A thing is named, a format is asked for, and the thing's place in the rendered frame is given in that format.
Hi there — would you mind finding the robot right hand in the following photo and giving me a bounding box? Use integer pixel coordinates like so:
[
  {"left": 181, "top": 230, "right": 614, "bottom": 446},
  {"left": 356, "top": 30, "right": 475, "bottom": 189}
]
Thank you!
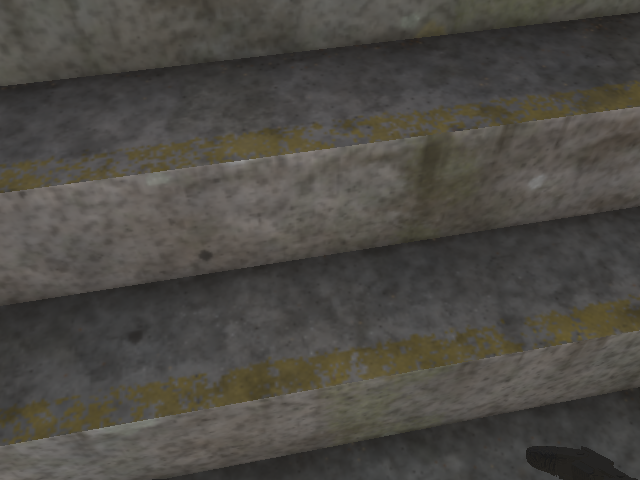
[{"left": 526, "top": 446, "right": 638, "bottom": 480}]

